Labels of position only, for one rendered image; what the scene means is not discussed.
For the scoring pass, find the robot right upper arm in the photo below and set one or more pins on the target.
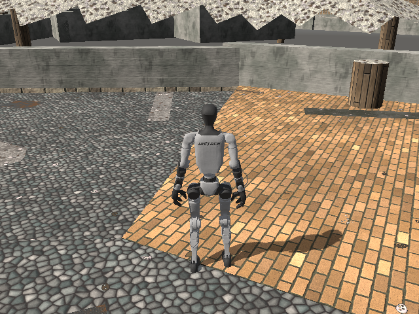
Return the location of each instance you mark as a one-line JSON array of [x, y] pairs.
[[232, 150]]

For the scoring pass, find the left robot forearm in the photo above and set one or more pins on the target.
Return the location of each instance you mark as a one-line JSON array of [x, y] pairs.
[[179, 177]]

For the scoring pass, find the right robot forearm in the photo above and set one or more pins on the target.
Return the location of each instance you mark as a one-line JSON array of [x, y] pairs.
[[238, 178]]

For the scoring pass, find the humanoid robot head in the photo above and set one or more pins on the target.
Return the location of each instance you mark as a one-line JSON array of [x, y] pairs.
[[209, 115]]

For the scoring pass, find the left robot thigh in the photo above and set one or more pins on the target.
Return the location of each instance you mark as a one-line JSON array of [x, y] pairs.
[[193, 192]]

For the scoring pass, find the left robot hand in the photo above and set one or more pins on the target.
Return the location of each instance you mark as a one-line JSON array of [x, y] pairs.
[[176, 198]]

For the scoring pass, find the right robot hand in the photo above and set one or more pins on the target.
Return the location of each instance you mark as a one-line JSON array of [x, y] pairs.
[[241, 200]]

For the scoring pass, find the robot left upper arm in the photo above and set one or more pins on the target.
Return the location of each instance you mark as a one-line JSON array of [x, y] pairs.
[[186, 149]]

